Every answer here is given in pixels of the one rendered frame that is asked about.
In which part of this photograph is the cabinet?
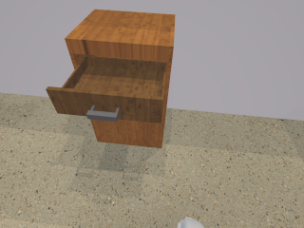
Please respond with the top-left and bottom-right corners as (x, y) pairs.
(65, 9), (176, 148)

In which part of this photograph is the right robot thigh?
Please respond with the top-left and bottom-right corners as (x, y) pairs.
(177, 218), (204, 228)

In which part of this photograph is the drawer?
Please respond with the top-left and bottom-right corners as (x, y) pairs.
(46, 56), (167, 124)

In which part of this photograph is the handle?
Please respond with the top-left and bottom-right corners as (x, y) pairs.
(86, 105), (120, 122)

